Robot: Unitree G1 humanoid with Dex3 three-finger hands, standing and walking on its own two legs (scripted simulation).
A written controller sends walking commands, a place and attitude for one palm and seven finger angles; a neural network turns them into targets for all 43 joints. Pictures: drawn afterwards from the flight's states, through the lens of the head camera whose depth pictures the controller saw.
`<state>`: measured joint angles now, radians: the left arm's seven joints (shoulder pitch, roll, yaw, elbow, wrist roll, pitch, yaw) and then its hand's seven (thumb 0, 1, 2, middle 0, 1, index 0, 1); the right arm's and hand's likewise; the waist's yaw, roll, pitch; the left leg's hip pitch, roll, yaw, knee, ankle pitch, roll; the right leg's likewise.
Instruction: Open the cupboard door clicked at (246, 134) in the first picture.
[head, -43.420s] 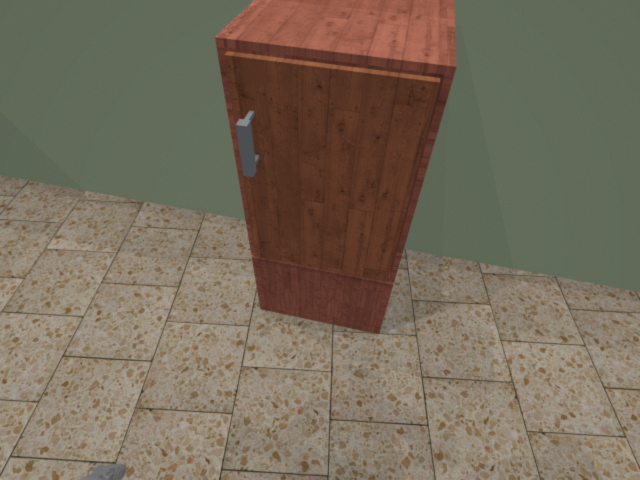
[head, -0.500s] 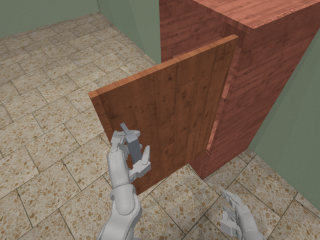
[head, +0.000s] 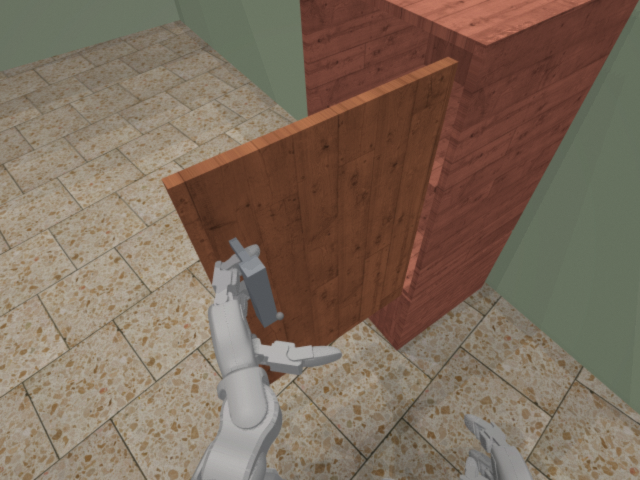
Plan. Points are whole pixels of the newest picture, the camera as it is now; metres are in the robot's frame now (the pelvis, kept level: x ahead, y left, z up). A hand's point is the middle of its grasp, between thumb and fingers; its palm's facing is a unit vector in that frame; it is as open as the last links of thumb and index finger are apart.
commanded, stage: open thumb and fingers to let go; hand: left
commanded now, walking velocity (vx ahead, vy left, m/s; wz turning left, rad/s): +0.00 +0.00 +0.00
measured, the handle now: (252, 282) +0.35 +0.10 +0.05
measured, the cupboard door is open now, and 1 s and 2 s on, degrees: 90 92 92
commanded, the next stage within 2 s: slide the hand sideways off the handle in 0.08 s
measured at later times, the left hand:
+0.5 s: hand (272, 346) +0.26 +0.07 +0.06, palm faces -0.12 -0.99 +0.04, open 16.4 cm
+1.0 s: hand (230, 378) +0.23 +0.11 +0.05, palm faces -0.08 -1.00 +0.01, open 16.3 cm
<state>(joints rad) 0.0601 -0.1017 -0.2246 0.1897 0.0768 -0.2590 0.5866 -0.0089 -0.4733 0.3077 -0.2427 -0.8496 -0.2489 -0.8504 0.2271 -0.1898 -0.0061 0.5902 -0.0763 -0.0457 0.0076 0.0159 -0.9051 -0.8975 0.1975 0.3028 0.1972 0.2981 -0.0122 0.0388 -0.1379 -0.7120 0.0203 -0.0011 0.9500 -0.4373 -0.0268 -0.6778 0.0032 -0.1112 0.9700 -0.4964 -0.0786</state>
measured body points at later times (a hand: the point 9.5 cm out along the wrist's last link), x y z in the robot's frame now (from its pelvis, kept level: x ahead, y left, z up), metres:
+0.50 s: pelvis -0.01 +0.02 +0.00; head +0.04 +0.00 +0.44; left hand +0.27 +0.12 +0.06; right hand +0.16 -0.20 -0.10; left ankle +0.02 +0.14 -0.68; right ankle -0.01 -0.07 -0.68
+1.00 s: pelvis +0.00 +0.04 -0.01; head +0.06 +0.02 +0.43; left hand +0.23 +0.16 +0.06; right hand +0.18 -0.18 -0.09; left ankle +0.02 +0.14 -0.68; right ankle -0.01 -0.07 -0.68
